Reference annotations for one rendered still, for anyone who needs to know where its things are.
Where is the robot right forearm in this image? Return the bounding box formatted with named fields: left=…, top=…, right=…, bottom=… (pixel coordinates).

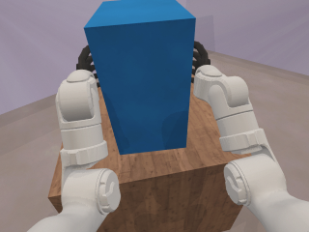
left=193, top=65, right=287, bottom=188

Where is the carton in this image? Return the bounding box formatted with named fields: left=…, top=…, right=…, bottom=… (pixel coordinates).
left=84, top=0, right=196, bottom=155

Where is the robot left hand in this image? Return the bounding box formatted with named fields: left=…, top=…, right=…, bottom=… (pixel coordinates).
left=76, top=45, right=100, bottom=87

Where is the robot right hand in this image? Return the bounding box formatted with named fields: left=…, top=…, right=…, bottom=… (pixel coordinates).
left=191, top=41, right=211, bottom=83

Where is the robot left forearm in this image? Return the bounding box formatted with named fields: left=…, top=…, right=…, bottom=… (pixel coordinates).
left=55, top=70, right=108, bottom=205

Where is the pedestal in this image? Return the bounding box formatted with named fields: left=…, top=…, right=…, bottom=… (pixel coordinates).
left=47, top=74, right=252, bottom=232

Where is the right robot upper arm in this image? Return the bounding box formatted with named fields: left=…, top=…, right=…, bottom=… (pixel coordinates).
left=223, top=153, right=309, bottom=232

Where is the left robot upper arm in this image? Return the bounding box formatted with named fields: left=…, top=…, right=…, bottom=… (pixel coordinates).
left=27, top=168, right=121, bottom=232

